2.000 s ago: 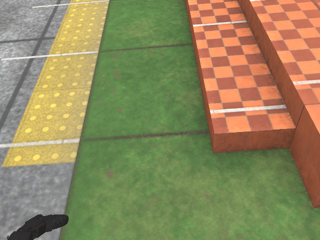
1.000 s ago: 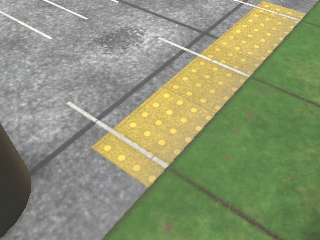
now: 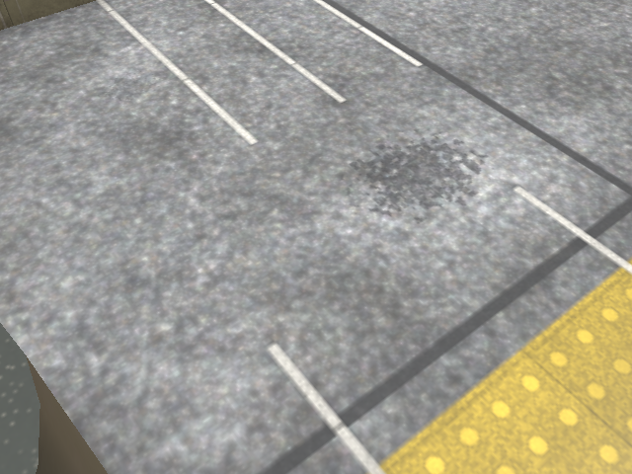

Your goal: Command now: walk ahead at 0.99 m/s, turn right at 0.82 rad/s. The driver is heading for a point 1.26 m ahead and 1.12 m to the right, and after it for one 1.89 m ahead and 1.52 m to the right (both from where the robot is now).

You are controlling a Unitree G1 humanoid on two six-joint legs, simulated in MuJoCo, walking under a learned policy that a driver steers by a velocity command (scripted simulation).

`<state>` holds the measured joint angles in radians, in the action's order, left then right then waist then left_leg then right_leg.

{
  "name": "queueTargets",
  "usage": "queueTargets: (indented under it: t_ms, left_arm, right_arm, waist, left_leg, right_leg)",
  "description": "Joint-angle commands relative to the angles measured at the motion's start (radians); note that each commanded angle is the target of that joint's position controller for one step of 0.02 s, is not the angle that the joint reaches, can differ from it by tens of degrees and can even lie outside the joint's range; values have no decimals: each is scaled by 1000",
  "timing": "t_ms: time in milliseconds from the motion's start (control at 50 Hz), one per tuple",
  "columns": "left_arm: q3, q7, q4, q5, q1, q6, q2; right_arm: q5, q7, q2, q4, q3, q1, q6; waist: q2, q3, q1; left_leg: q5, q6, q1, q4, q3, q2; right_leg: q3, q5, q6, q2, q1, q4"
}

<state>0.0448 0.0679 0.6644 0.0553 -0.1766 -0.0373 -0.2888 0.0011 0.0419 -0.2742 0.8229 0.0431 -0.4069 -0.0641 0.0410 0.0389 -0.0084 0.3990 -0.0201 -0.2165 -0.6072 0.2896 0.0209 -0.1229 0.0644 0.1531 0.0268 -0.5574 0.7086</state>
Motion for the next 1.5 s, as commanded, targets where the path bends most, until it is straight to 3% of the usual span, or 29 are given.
queueTargets:
  t_ms: [20,40,60,100,160,220,340,400,420,440,500,580,780,840,860,880,900,920,940,980,1040,1100,1220,1280,1300,1320,1340,1380,1500]
  left_arm:
    - [86,-30,96,-36,-513,29,-232]
    - [55,-30,22,-64,-393,-8,-169]
    - [51,-30,-9,-51,-397,-26,-99]
    - [51,-25,-37,-51,-245,-54,-116]
    - [46,-53,-77,-49,-130,-57,-110]
    - [46,-80,-41,-22,-180,-53,-103]
    - [70,-98,-13,-5,-231,-17,-96]
    - [51,-77,-52,-40,-178,-4,-53]
    - [7,-64,-90,-39,-283,-7,93]
    - [-7,-63,-132,41,-365,-14,48]
    - [29,-68,-138,-37,-62,0,-94]
    - [35,-44,-207,0,-30,23,-33]
    - [25,9,-287,-19,224,10,-51]
    - [76,19,-229,2,-8,6,-140]
    - [116,10,-141,7,-296,13,-220]
    - [126,-9,-65,19,-448,23,-242]
    - [102,-14,-97,-12,-333,15,-284]
    - [91,-23,-157,-46,-281,-9,-245]
    - [83,-27,-148,-59,-281,-35,-197]
    - [66,-19,-132,-54,-149,-65,-163]
    - [44,-45,-106,-34,-87,-57,-106]
    - [46,-77,-69,-19,-119,-46,-110]
    - [69,-93,-11,-3,-199,-27,-130]
    - [56,-91,-36,-37,-162,2,-79]
    - [19,-89,-63,-31,-358,5,73]
    - [12,-84,-66,-4,-415,3,-32]
    - [27,-87,-58,-3,-295,13,-97]
    - [37,-89,-99,-39,-95,19,-134]
    - [2,-74,-106,-44,-47,19,-32]
  right_arm:
    - [-2,-36,34,-200,-13,243,-72]
    - [-39,-53,25,-256,-34,133,-116]
    - [-46,-65,-86,-283,-18,256,-141]
    - [-24,-55,-79,-281,-6,251,-130]
    - [-8,-21,-127,-253,19,229,-77]
    - [23,-16,-64,-322,2,438,-72]
    - [-60,-43,-106,-361,46,503,-85]
    - [-31,-45,-174,-263,94,84,-94]
    - [-5,-36,-251,-237,99,-64,-84]
    - [10,-60,-276,-214,102,-41,-89]
    - [2,-38,-119,-212,63,65,-45]
    - [4,-34,-4,-80,23,110,-49]
    - [8,-9,-210,6,47,67,-26]
    - [11,1,-308,-18,75,66,-7]
    - [0,-5,-311,-65,80,152,-11]
    - [-9,-17,-215,-89,58,189,-33]
    - [16,-40,-38,-135,3,78,-82]
    - [-30,-61,-131,-206,9,106,-134]
    - [-59,-57,-200,-216,25,261,-149]
    - [-22,-41,-126,-209,8,239,-123]
    - [4,-43,-144,-184,20,200,-71]
    - [30,-48,-63,-254,-8,402,-66]
    - [-33,-53,-130,-311,31,490,-74]
    - [-2,-42,-203,-257,77,127,-82]
    - [46,-44,-291,-241,82,38,-76]
    - [24,-68,-279,-215,84,14,-66]
    - [25,-59,-166,-256,60,96,-51]
    - [26,-53,-109,-242,34,206,-27]
    - [-6,-46,-170,-138,44,261,-22]
  waist:
    - [364,-69,-175]
    - [324,-246,-73]
    - [100,-203,-127]
    - [-176,-23,33]
    - [-135,61,80]
    - [-73,93,-9]
    - [99,-2,-70]
    - [97,-290,158]
    - [-272,-466,126]
    - [-593,-507,61]
    - [-89,-150,141]
    - [-146,1,36]
    - [-47,108,66]
    - [-180,-76,-114]
    - [-172,-188,-254]
    - [13,-177,-292]
    - [349,-207,-95]
    - [297,-400,-96]
    - [62,-227,-126]
    - [-118,-60,19]
    - [-47,29,78]
    - [-53,76,13]
    - [44,38,-47]
    - [67,-223,143]
    - [-324,-441,37]
    - [-526,-552,31]
    - [-369,-406,74]
    - [-138,-174,65]
    - [-141,-149,-6]
  left_leg:
    - [194,7,925,-1141,-197,89]
    - [211,41,1157,-1236,-427,78]
    - [92,107,1141,-1099,-465,35]
    - [-53,110,1022,-809,-478,-46]
    - [-117,15,854,-580,-467,-103]
    - [-367,-45,745,-232,-401,-78]
    - [-466,-72,554,167,-420,-10]
    - [-227,21,58,2,-440,-109]
    - [96,109,-269,114,-889,-340]
    - [531,224,-301,325,-1374,-496]
    - [130,136,33,284,-833,-314]
    - [-278,114,293,300,-509,-245]
    - [-835,65,238,373,-97,-227]
    - [-1535,75,209,4,-80,-273]
    - [-1528,82,381,-297,-107,-266]
    - [-603,44,669,-714,-113,-117]
    - [215,50,986,-1055,-257,20]
    - [142,85,1177,-1047,-456,27]
    - [29,103,1184,-933,-462,-8]
    - [-58,78,995,-720,-468,-72]
    - [-86,3,843,-510,-438,-106]
    - [-343,-38,689,-196,-352,-61]
    - [-454,-60,537,116,-419,-14]
    - [-422,29,131,47,-416,-97]
    - [-556,199,-247,89,-888,-416]
    - [-310,297,-301,192,-1242,-514]
    - [-288,266,-194,210,-1068,-433]
    - [-694,215,121,190,-718,-327]
    - [-977,243,360,280,-465,-287]
  right_leg:
    - [351,-99,188,-35,848,-24]
    - [863,427,353,-219,928,-238]
    - [971,621,292,-237,833,-434]
    - [932,642,223,-213,469,-520]
    - [715,389,193,-90,188,-545]
    - [533,185,145,0,71,-516]
    - [603,321,35,-6,282,-358]
    - [497,63,-48,26,214,192]
    - [392,511,-79,103,-63,585]
    - [343,465,-85,34,-291,825]
    - [243,260,-107,-82,-368,898]
    - [260,230,-95,-170,-297,776]
    - [19,-91,-51,-72,-140,121]
    - [-49,108,10,49,223,168]
    - [2,108,60,54,571,123]
    - [133,9,108,-1,853,-18]
    - [532,80,226,-104,978,-41]
    - [1034,652,376,-287,1049,-358]
    - [1081,727,295,-290,877,-484]
    - [893,467,223,-219,511,-470]
    - [643,290,193,-94,254,-474]
    - [474,140,145,2,66,-462]
    - [590,253,42,-34,255,-338]
    - [511,-95,-81,26,278,186]
    - [384,554,-152,157,-21,592]
    - [354,567,-174,81,-162,796]
    - [332,489,-195,22,-220,840]
    - [251,418,-207,-28,-169,754]
    - [194,274,-183,-55,60,200]
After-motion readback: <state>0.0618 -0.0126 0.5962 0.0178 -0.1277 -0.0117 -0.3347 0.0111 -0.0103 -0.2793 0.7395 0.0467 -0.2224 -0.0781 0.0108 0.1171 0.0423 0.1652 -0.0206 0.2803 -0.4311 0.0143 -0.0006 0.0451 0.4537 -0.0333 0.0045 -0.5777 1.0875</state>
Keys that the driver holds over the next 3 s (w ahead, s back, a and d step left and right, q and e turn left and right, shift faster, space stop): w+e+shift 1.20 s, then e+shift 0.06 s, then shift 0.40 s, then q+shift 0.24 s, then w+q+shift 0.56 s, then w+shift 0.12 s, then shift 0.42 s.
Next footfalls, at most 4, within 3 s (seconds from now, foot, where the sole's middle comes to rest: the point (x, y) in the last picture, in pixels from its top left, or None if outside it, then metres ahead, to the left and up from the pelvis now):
0.40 left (280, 420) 0.61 0.11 -0.74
0.88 right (470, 363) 0.75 -0.32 -0.74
1.28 left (542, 242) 1.12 -0.57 -0.74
1.66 right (630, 316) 0.88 -0.73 -0.74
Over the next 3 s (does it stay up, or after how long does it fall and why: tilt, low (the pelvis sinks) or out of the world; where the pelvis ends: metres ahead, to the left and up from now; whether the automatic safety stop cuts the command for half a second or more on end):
stays up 1.36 -1.05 0.02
